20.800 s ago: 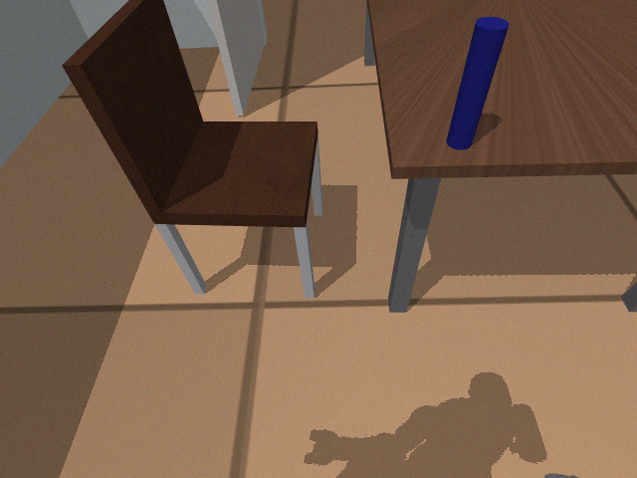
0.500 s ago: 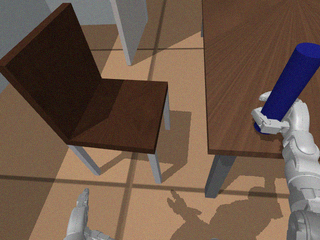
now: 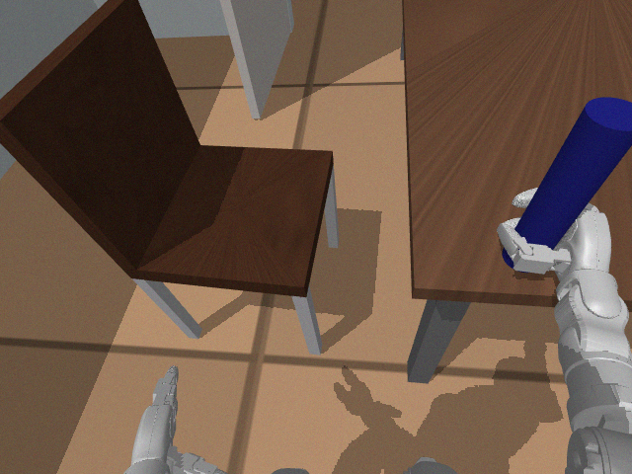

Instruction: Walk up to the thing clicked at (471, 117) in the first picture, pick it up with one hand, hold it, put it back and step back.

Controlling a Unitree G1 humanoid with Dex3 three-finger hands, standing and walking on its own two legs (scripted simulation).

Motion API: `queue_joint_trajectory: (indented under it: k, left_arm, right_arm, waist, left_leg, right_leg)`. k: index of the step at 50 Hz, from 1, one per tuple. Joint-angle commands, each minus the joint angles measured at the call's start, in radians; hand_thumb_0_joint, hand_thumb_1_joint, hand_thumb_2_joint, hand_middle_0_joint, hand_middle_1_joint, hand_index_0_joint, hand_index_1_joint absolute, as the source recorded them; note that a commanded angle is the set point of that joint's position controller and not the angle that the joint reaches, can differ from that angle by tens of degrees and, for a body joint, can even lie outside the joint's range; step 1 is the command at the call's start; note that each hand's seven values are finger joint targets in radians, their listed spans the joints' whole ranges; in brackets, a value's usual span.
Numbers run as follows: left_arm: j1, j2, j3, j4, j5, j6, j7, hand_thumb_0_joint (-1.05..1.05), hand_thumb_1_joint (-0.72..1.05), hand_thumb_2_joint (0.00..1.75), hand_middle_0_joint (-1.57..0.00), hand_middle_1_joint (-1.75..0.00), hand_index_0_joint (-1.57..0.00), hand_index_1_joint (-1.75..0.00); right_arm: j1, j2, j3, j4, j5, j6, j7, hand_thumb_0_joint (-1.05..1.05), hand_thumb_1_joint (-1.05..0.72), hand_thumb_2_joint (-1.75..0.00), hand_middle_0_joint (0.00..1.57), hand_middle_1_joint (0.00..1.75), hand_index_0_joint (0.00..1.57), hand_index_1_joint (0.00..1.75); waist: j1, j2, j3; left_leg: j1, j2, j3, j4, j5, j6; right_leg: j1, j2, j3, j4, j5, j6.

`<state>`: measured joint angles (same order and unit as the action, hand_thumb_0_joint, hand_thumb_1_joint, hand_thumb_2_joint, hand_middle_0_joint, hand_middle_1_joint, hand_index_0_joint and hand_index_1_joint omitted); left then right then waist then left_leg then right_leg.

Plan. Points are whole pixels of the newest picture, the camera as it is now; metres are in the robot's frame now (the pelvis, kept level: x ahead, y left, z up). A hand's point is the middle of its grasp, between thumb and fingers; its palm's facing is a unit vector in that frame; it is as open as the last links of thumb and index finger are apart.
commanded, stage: loosen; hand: right
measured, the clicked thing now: (558, 200) +0.40 -0.22 +0.12
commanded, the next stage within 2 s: open in 0.18 s
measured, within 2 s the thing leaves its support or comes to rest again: neither
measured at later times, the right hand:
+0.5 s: hand (526, 237) +0.39 -0.21 +0.06, palm faces +0.15 +0.99 +0.03, open 8.8 cm
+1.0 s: hand (560, 208) +0.40 -0.23 +0.11, palm faces +0.23 +0.97 +0.01, open 16.6 cm
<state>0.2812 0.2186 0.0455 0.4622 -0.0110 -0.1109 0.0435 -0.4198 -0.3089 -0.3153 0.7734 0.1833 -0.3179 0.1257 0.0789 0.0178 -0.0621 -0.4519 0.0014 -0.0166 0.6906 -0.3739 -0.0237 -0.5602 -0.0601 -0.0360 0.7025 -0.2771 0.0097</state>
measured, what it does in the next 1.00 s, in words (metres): stands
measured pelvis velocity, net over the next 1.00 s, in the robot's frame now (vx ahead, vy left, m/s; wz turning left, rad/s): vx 0.01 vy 0.00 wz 0.00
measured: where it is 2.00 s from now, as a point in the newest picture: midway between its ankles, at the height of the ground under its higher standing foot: outside the picture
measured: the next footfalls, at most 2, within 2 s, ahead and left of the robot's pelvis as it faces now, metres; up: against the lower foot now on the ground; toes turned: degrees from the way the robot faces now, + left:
none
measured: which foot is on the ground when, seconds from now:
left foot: down 0.00-1.00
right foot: down 0.00-1.00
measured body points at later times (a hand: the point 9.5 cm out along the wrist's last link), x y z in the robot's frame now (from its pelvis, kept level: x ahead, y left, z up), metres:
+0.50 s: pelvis +0.00 +0.00 -0.01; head +0.04 -0.02 +0.44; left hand +0.15 +0.26 -0.06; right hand +0.38 -0.26 +0.06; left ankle -0.02 +0.14 -0.72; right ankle +0.04 -0.13 -0.72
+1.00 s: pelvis +0.01 +0.00 +0.00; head +0.03 -0.02 +0.45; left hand +0.16 +0.27 -0.04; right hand +0.38 -0.28 +0.11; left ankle -0.02 +0.14 -0.72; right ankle +0.04 -0.13 -0.72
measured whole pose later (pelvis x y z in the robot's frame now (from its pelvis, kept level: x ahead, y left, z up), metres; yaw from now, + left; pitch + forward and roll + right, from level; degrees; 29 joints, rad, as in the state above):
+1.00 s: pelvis +0.01 +0.00 +0.00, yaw +0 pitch +6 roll +1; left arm 0.34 0.24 0.07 0.34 -0.03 -0.08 0.06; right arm -0.41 -0.33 -0.33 0.65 0.17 -0.24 0.07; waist 0.07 0.02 -0.08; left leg -0.40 0.01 -0.02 0.69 -0.39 -0.03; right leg -0.51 -0.05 -0.04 0.71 -0.30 0.01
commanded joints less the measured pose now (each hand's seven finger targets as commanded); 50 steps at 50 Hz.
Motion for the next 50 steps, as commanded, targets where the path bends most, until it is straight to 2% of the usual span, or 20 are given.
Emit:
queue_joint_trajectory:
  k: [1, 3, 4, 5, 6, 11, 12, 13, 16, 20, 25, 27, 31, 33, 36, 39, 43, 46, 48, 50]
  left_arm:
    - [-0.030, 0.157, 0.080, -0.150, -0.001, -0.047, 0.019, 0.00, -0.56, 0.06, -0.05, -0.05, -0.04, -0.06]
    - [-0.068, 0.173, 0.089, -0.235, 0.001, -0.050, 0.018, 0.00, -0.56, 0.06, -0.05, -0.05, -0.04, -0.05]
    - [0.013, 0.099, 0.037, -0.115, 0.003, -0.041, 0.010, 0.00, -0.56, 0.06, -0.05, -0.05, -0.04, -0.05]
    - [0.000, 0.104, 0.045, -0.140, -0.001, -0.038, 0.008, 0.00, -0.56, 0.06, -0.05, -0.05, -0.04, -0.05]
    - [-0.041, 0.157, 0.089, -0.195, 0.001, -0.042, 0.014, 0.00, -0.55, 0.05, -0.06, -0.05, -0.06, -0.05]
    - [0.012, 0.119, 0.060, -0.155, -0.001, -0.028, 0.008, 0.00, -0.51, 0.03, -0.06, -0.06, -0.07, -0.05]
    - [-0.009, 0.162, 0.093, -0.218, -0.004, -0.032, 0.012, 0.00, -0.51, 0.03, -0.06, -0.06, -0.07, -0.05]
    - [-0.028, 0.176, 0.099, -0.223, -0.001, -0.031, 0.012, 0.00, -0.51, 0.03, -0.06, -0.06, -0.07, -0.05]
    - [-0.015, 0.141, 0.070, -0.223, -0.005, -0.026, 0.006, 0.00, -0.54, 0.05, -0.06, -0.05, -0.06, -0.05]
    - [-0.013, 0.160, 0.088, -0.239, -0.002, -0.026, 0.008, 0.00, -0.54, 0.05, -0.06, -0.05, -0.06, -0.05]
    - [0.000, 0.150, 0.081, -0.226, -0.002, -0.024, 0.009, 0.00, -0.54, 0.05, -0.05, -0.05, -0.06, -0.05]
    - [-0.036, 0.179, 0.100, -0.269, -0.002, -0.026, 0.014, 0.00, -0.54, 0.05, -0.05, -0.05, -0.05, -0.05]
    - [-0.012, 0.133, 0.072, -0.242, -0.003, -0.025, 0.009, 0.00, -0.54, 0.05, -0.05, -0.05, -0.05, -0.05]
    - [-0.025, 0.181, 0.104, -0.273, -0.002, -0.023, 0.014, 0.00, -0.54, 0.05, -0.05, -0.05, -0.05, -0.05]
    - [0.004, 0.126, 0.060, -0.244, -0.002, -0.023, 0.005, 0.00, -0.51, 0.03, -0.06, -0.06, -0.07, -0.05]
    - [0.012, 0.206, 0.123, -0.303, -0.001, -0.021, 0.017, 0.00, -0.51, 0.03, -0.06, -0.06, -0.06, -0.05]
    - [0.043, 0.167, 0.095, -0.320, -0.008, -0.016, 0.018, 0.00, -0.52, 0.04, -0.06, -0.06, -0.06, -0.05]
    - [0.038, 0.172, 0.103, -0.285, -0.014, -0.013, 0.027, 0.00, -0.51, 0.03, -0.05, -0.05, -0.06, -0.05]
    - [0.048, 0.127, 0.067, -0.231, -0.019, -0.010, 0.025, 0.00, -0.51, 0.03, -0.05, -0.05, -0.06, -0.05]
    - [0.001, 0.163, 0.097, -0.222, -0.025, -0.014, 0.034, 0.00, -0.51, 0.03, -0.05, -0.05, -0.06, -0.04]
  right_arm:
    - [-0.345, -0.174, -0.015, -0.189, 0.005, -0.077, -0.011, 0.00, -0.54, -1.27, 1.33, 1.37, 1.34, 1.37]
    - [-0.354, -0.165, -0.019, -0.209, 0.006, -0.085, -0.014, 0.00, -0.54, -1.27, 1.33, 1.38, 1.34, 1.38]
    - [-0.315, -0.144, -0.007, -0.171, 0.003, -0.084, -0.011, 0.00, -0.51, -1.26, 1.32, 1.37, 1.33, 1.37]
    - [-0.330, -0.176, -0.027, -0.197, 0.002, -0.087, -0.012, 0.00, -0.52, -1.27, 1.32, 1.37, 1.33, 1.37]
    - [-0.340, -0.193, -0.034, -0.217, -0.001, -0.089, -0.011, 0.00, -0.44, -1.20, 1.34, 1.35, 1.36, 1.35]
    - [-0.360, -0.185, -0.021, -0.251, 0.003, -0.090, 0.001, 0.00, -0.22, -0.81, 1.21, 1.03, 1.20, 1.03]
    - [-0.311, -0.168, -0.025, -0.150, 0.004, -0.075, 0.001, 0.00, -0.18, -0.75, 1.19, 0.97, 1.18, 0.98]
    - [-0.318, -0.177, -0.032, -0.210, 0.008, -0.078, 0.000, 0.00, -0.12, -0.70, 1.16, 0.94, 1.16, 0.94]
    - [-0.332, -0.164, -0.017, -0.209, 0.005, -0.077, 0.001, 0.00, 0.05, -0.61, 1.04, 0.84, 1.04, 0.84]
    - [-0.365, -0.189, -0.027, -0.252, 0.001, -0.082, -0.004, 0.00, 0.21, -0.41, 0.92, 0.66, 0.91, 0.66]
    - [-0.329, -0.150, -0.009, -0.195, -0.002, -0.070, -0.017, 0.00, 0.33, -0.30, 0.72, 0.51, 0.72, 0.51]
    - [-0.381, -0.208, -0.041, -0.279, -0.004, -0.083, -0.024, 0.00, 0.34, -0.27, 0.64, 0.45, 0.63, 0.45]
    - [-0.356, -0.147, -0.008, -0.248, -0.002, -0.079, -0.023, 0.00, 0.40, -0.22, 0.49, 0.36, 0.49, 0.36]
    - [-0.362, -0.206, -0.038, -0.277, -0.004, -0.081, -0.027, 0.00, 0.40, -0.20, 0.42, 0.31, 0.42, 0.31]
    - [-0.312, -0.119, 0.003, -0.206, -0.002, -0.069, -0.026, 0.00, 0.41, -0.25, 0.27, 0.28, 0.26, 0.28]
    - [-0.378, -0.224, -0.035, -0.330, -0.011, -0.077, -0.045, 0.00, 0.40, -0.18, 0.19, 0.19, 0.19, 0.19]
    - [-0.374, -0.221, -0.039, -0.383, -0.010, -0.050, -0.062, 0.00, 0.49, -0.05, 0.08, 0.06, 0.07, 0.06]
    - [-0.433, -0.324, -0.101, -0.397, -0.015, -0.015, -0.078, 0.00, 0.52, -0.04, 0.07, 0.05, 0.07, 0.05]
    - [-0.425, -0.272, -0.067, -0.382, -0.005, 0.018, -0.063, 0.00, 0.53, -0.03, 0.06, 0.05, 0.06, 0.05]
    - [-0.477, -0.364, -0.110, -0.394, -0.003, 0.052, -0.048, 0.00, 0.52, -0.03, 0.06, 0.05, 0.06, 0.05]
  waist:
    - [-0.001, -0.051, -0.306]
    - [0.008, -0.033, -0.314]
    - [-0.010, -0.063, -0.276]
    - [-0.014, -0.067, -0.279]
    - [-0.006, -0.063, -0.318]
    - [-0.014, -0.091, -0.326]
    - [0.018, -0.014, -0.302]
    - [-0.003, -0.017, -0.305]
    - [-0.007, -0.035, -0.279]
    - [-0.004, -0.050, -0.330]
    - [-0.002, -0.046, -0.307]
    - [-0.010, -0.057, -0.356]
    - [-0.011, -0.052, -0.322]
    - [-0.005, -0.054, -0.332]
    - [-0.008, -0.047, -0.300]
    - [-0.009, -0.089, -0.385]
    - [-0.021, -0.071, -0.373]
    - [-0.040, -0.126, -0.342]
    - [-0.035, -0.129, -0.262]
    - [-0.037, -0.148, -0.298]
  left_leg:
    - [-0.025, -0.027, 0.027, -0.081, 0.278, 0.018]
    - [-0.031, -0.029, 0.033, -0.078, 0.258, 0.020]
    - [-0.043, -0.026, 0.031, -0.074, 0.261, 0.020]
    - [-0.041, -0.024, 0.028, -0.072, 0.252, 0.021]
    - [-0.047, -0.025, 0.028, -0.067, 0.253, 0.020]
    - [-0.036, -0.020, 0.024, -0.054, 0.279, 0.017]
    - [-0.050, -0.022, 0.025, -0.058, 0.283, 0.011]
    - [-0.039, -0.020, 0.027, -0.055, 0.279, 0.012]
    - [-0.047, -0.018, 0.022, -0.060, 0.249, 0.014]
    - [-0.046, -0.017, 0.020, -0.051, 0.239, 0.016]
    - [-0.055, -0.021, 0.027, -0.042, 0.242, 0.018]
    - [-0.049, -0.023, 0.028, -0.040, 0.249, 0.020]
    - [-0.055, -0.023, 0.030, -0.039, 0.228, 0.021]
    - [-0.054, -0.022, 0.029, -0.042, 0.228, 0.021]
    - [-0.067, -0.027, 0.038, -0.036, 0.225, 0.023]
    - [-0.027, -0.027, 0.039, -0.040, 0.240, 0.025]
    - [0.021, -0.026, 0.041, -0.056, 0.304, 0.018]
    - [0.032, -0.022, 0.035, -0.076, 0.297, 0.022]
    - [0.037, -0.020, 0.034, -0.102, 0.262, 0.024]
    - [0.060, -0.016, 0.031, -0.113, 0.284, 0.024]
  right_leg:
    - [0.301, 0.029, 0.012, -0.049, 0.183, -0.024]
    - [0.288, 0.024, 0.020, -0.049, 0.164, -0.022]
    - [0.273, 0.028, 0.014, -0.042, 0.170, -0.023]
    - [0.256, 0.029, 0.013, -0.045, 0.158, -0.022]
    - [0.277, 0.027, 0.016, -0.041, 0.159, -0.022]
    - [0.282, 0.030, 0.012, -0.028, 0.184, -0.023]
    - [0.265, 0.029, 0.014, -0.022, 0.176, -0.030]
    - [0.250, 0.031, 0.016, -0.026, 0.170, -0.031]
    - [0.236, 0.033, 0.012, -0.027, 0.141, -0.028]
    - [0.258, 0.033, 0.013, -0.021, 0.129, -0.027]
    - [0.250, 0.031, 0.016, -0.019, 0.144, -0.024]
    - [0.274, 0.026, 0.019, -0.016, 0.163, -0.022]
    - [0.254, 0.028, 0.019, -0.023, 0.139, -0.021]
    - [0.265, 0.026, 0.019, -0.023, 0.136, -0.021]
    - [0.254, 0.023, 0.025, -0.023, 0.148, -0.018]
    - [0.317, 0.024, 0.024, -0.037, 0.168, -0.014]
    - [0.342, 0.033, 0.017, -0.041, 0.232, -0.019]
    - [0.347, 0.035, 0.012, -0.059, 0.227, -0.013]
    - [0.323, 0.034, 0.009, -0.088, 0.181, -0.011]
    - [0.347, 0.033, 0.008, -0.092, 0.206, -0.010]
